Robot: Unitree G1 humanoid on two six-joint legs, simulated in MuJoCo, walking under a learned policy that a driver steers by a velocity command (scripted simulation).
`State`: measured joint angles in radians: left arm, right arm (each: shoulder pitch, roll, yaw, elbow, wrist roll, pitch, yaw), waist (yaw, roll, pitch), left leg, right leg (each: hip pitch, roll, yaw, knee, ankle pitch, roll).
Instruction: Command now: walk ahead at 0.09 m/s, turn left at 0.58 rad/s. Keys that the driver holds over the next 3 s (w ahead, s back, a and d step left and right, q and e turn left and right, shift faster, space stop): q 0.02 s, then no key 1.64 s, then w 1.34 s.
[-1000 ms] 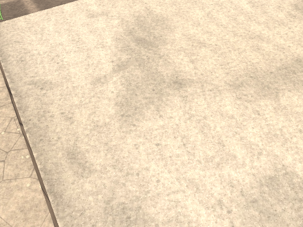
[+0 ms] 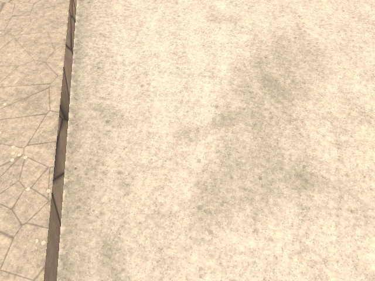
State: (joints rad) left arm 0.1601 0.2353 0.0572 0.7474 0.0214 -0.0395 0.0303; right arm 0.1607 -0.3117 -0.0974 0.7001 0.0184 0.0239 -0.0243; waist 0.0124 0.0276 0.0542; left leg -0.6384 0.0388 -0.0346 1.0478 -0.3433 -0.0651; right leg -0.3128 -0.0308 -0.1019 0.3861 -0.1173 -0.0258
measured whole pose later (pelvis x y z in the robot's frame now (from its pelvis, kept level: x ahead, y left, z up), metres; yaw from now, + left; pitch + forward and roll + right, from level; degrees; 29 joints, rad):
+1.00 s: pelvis +0.03 +0.03 -0.01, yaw +7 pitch -1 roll +0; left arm 0.25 0.20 0.03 0.86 0.01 -0.01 0.04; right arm 0.18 -0.21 -0.06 0.86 -0.01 -0.01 -0.02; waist 0.01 0.00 0.03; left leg -0.29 -0.01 -0.01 0.57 -0.26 0.01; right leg -0.22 -0.01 0.00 0.55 -0.32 0.02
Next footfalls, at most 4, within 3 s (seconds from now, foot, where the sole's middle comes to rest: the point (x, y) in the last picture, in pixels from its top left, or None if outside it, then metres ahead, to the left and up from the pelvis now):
0.18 left None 0.09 0.15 -0.78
0.54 right None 0.08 -0.10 -0.78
2.32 left None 0.42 0.19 -0.78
2.86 right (210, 196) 0.75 -0.03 -0.78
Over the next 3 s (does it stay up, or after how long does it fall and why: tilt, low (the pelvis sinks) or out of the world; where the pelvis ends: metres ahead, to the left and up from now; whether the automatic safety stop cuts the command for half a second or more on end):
stays up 0.64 0.05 -0.01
